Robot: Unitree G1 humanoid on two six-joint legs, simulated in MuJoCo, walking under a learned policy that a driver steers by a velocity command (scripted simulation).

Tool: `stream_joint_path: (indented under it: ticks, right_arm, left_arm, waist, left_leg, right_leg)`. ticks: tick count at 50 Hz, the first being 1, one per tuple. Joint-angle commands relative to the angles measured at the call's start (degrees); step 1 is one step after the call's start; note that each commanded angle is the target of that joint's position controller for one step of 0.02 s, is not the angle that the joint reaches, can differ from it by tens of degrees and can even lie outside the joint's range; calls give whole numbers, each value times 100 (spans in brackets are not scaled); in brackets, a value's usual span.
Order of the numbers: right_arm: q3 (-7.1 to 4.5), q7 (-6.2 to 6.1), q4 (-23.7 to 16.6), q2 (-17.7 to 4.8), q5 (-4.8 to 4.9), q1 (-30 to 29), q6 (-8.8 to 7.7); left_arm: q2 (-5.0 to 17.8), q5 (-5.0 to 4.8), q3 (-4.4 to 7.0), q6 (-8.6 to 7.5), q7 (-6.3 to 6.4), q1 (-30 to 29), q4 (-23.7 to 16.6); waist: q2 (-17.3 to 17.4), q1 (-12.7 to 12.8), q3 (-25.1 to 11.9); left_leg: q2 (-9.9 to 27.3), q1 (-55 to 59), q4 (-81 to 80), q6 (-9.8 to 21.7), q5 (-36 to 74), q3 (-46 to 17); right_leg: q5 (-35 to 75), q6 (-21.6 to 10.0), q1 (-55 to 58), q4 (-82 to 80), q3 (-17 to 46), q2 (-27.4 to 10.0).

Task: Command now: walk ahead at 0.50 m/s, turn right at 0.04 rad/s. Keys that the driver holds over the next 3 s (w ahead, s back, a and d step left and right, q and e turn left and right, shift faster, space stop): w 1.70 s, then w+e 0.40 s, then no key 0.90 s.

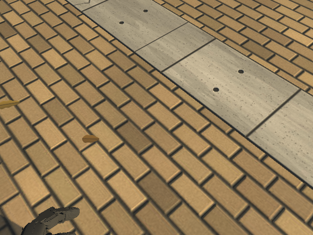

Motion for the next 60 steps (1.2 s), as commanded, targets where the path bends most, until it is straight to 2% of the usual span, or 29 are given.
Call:
stream_joint_path:
  ticks: [1, 3, 5, 7, 10, 14, 20, 22, 23, 24, 25, 26, 27, 28, 29, 30, 34, 40, 45, 48, 50, 51, 52, 53, 54, 55, 56, 57, 60]
  right_arm:
    - [-87, 45, -627, -736, 89, -199, -295]
    - [-84, 35, -740, -664, 15, -733, -270]
    - [-98, 18, -691, -520, -32, -571, -132]
    - [-74, -4, -686, -374, -55, -556, -33]
    - [-42, -9, -855, -300, -111, -1108, -26]
    - [35, 73, -1043, -168, -66, -1896, -84]
    - [38, 249, -1368, -315, -9, -2547, -161]
    - [-25, 262, -1296, -470, -23, -2166, -189]
    - [-127, 235, -1104, -634, -48, -1532, -194]
    - [-265, 181, -847, -968, -85, -550, -194]
    - [-401, 138, -754, -1526, -174, 157, -157]
    - [-326, 147, -670, -1241, -53, 382, -109]
    - [-219, 137, -705, -963, -16, 77, -96]
    - [-171, 120, -794, -818, -37, -324, -82]
    - [-125, 133, -823, -666, -96, -681, -88]
    - [-71, 144, -857, -489, -153, -909, -124]
    - [-111, 129, -736, -586, -126, -953, -230]
    - [-159, 7, -472, -795, -49, -467, -165]
    - [-200, -15, -200, -907, 19, -12, -41]
    - [-248, -52, -144, -1012, 39, -96, 46]
    - [-183, -75, -180, -854, 17, -213, 96]
    - [-44, -86, -336, -535, -143, -123, 83]
    - [116, -28, -373, 52, -90, 550, -52]
    - [-23, 10, -317, -598, 24, 123, -166]
    - [-87, 39, -486, -809, 136, -411, -239]
    - [-75, 10, -526, -737, 108, -670, -255]
    - [-99, -10, -542, -690, 20, -792, -231]
    - [-109, -7, -520, -617, 4, -674, -174]
    - [-78, -32, -506, -378, -30, -633, -14]
  left_arm:
    - [1113, -27, 364, 48, 54, 2135, 212]
    - [812, 15, 250, 50, 23, 1399, 135]
    - [647, 59, 203, -12, -14, 1057, 135]
    - [718, 19, 231, -93, -13, 1066, 228]
    - [866, 10, 275, -108, 59, 1296, 414]
    - [1022, -49, 304, -63, 120, 1657, 637]
    - [1156, -114, 350, 86, 163, 2111, 999]
    - [1235, -115, 371, 146, 187, 2011, 1038]
    - [1201, -117, 349, 177, 200, 1932, 1036]
    - [1007, -55, 265, 182, 220, 1940, 974]
    - [477, -4, 91, 82, 186, 2500, 822]
    - [467, -13, 62, -39, 160, 2473, 908]
    - [969, -163, 204, -118, 117, 2015, 788]
    - [987, -215, 197, -145, 113, 1569, 653]
    - [931, -137, 199, -131, 138, 1333, 604]
    - [891, -75, 233, -68, 164, 1375, 623]
    - [595, -23, 193, 124, 201, 1457, 653]
    - [390, -18, 94, 47, 111, 307, 380]
    - [465, -85, 70, -12, -40, -409, 109]
    - [659, -74, 128, -55, -101, -160, 121]
    - [1070, -27, 353, -64, -42, 1228, 547]
    - [1527, 25, 472, -39, 19, 2261, 724]
    - [1808, 4, 515, -14, -19, 2379, 838]
    - [1229, -63, 364, -14, -24, 2285, 753]
    - [1041, -50, 294, -22, 0, 1871, 689]
    - [966, -9, 261, -20, 4, 1489, 624]
    - [812, 29, 221, -26, -6, 1230, 602]
    - [709, 85, 186, -49, -7, 1108, 597]
    - [777, 26, 211, -131, 0, 1133, 713]
  waist:
    - [-1045, 1096, -1483]
    - [-450, 782, -520]
    - [-612, 425, -266]
    - [-584, 314, -200]
    - [-360, 410, -46]
    - [-343, 696, 109]
    - [-419, 844, 276]
    - [-535, 585, 46]
    - [-493, 244, -332]
    - [-303, -138, -1048]
    - [827, -102, -1978]
    - [1498, -195, -2421]
    - [1033, -218, -1648]
    - [685, -91, -1012]
    - [366, 82, -529]
    - [455, 301, -344]
    - [452, 566, -136]
    - [289, 217, 119]
    - [314, -6, 325]
    - [450, 246, 165]
    - [319, 921, -716]
    - [-473, 1225, -1630]
    - [-1975, 815, -2173]
    - [-1232, 1070, -1879]
    - [-927, 1024, -1115]
    - [-455, 857, -714]
    - [-355, 710, -399]
    - [-508, 525, -359]
    - [-466, 368, -198]
  left_leg:
    - [111, -3918, 3322, 135, -441, -440]
    - [524, -3670, 2825, 146, 451, -211]
    - [714, -3038, 2381, 88, 876, -259]
    - [723, -2955, 2086, -7, 1206, -209]
    - [738, -3189, 1126, -109, 2092, -205]
    - [513, -2855, -250, -86, 3087, -27]
    - [316, -2862, -1097, 185, 2487, 6]
    - [116, -2175, -1283, 355, 2108, 197]
    - [-71, -1255, -1438, 494, 2141, 381]
    - [260, 311, -1193, 744, 2437, 58]
    - [1731, 2739, -1214, 1583, 1941, -2245]
    - [2170, 3205, -2106, 1907, 1217, -3971]
    - [2002, 2654, -2279, 1653, 630, -3435]
    - [1806, 1816, -2394, 1468, 726, -2697]
    - [1586, 945, -2618, 1396, 1081, -2182]
    - [1394, 361, -2807, 1311, 1448, -1819]
    - [1202, -343, -3310, 1417, 2304, -1069]
    - [944, -116, -3413, 1161, 2685, -291]
    - [1285, 682, -3101, 1100, 2577, -380]
    - [1432, 1065, -2587, 945, 3452, -426]
    - [954, 666, -937, 671, 4699, -13]
    - [561, -527, 967, 433, 3046, 299]
    - [-464, -2735, 2656, 138, -599, 56]
    - [-145, -3396, 3254, 197, -766, -572]
    - [126, -3704, 3268, 280, -223, -450]
    - [404, -3513, 3033, 267, 301, -301]
    - [564, -3311, 2700, 228, 625, -275]
    - [693, -2959, 2530, 206, 846, -323]
    - [768, -2816, 2025, 60, 1158, -250]
  right_leg:
    - [-924, -1464, 4484, -1280, 3610, -2095]
    - [-406, -1217, 2880, -1628, 2415, -1620]
    - [58, -1133, 1963, -2018, 1878, -1332]
    - [478, -1194, 1680, -2231, 1496, -1251]
    - [888, -1156, 1721, -2352, 1085, -1181]
    - [790, -947, 1807, -2369, 655, -1030]
    - [974, -817, 2807, -1866, 806, -1453]
    - [2003, -682, 2973, -1378, 751, -1434]
    - [2873, -555, 2883, -647, 540, -1199]
    - [2622, -361, 2196, 603, 285, -900]
    - [625, 93, -133, 2888, -82, -117]
    - [-2566, 183, -1168, 3962, 569, 314]
    - [-2411, 113, -1775, 4439, 825, -39]
    - [-1911, 50, -1855, 4308, 614, -343]
    - [-1477, 56, -1669, 3925, 507, -550]
    - [-1179, 59, -1294, 3581, 559, -731]
    - [-535, 240, -971, 2903, 498, -836]
    - [1150, 323, -916, 815, 286, -651]
    - [929, 179, -971, 0, 256, -479]
    - [297, -57, -447, -259, 146, -314]
    - [384, -363, 1615, -396, -53, -105]
    - [642, -752, 3368, -207, 1254, -1242]
    - [-703, -1619, 4965, -983, 3909, -2233]
    - [-1470, -1439, 4778, -1333, 4028, -2101]
    - [-1285, -1209, 4074, -1435, 3224, -1930]
    - [-717, -1108, 3306, -1565, 2652, -1724]
    - [-227, -1080, 2680, -1741, 2232, -1537]
    - [74, -1049, 2299, -1896, 1962, -1414]
    - [565, -1146, 1859, -2277, 1435, -1307]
